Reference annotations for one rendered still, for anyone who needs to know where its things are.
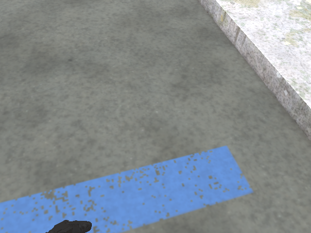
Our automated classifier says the left robot hand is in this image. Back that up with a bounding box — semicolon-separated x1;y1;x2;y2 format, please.
46;219;92;233

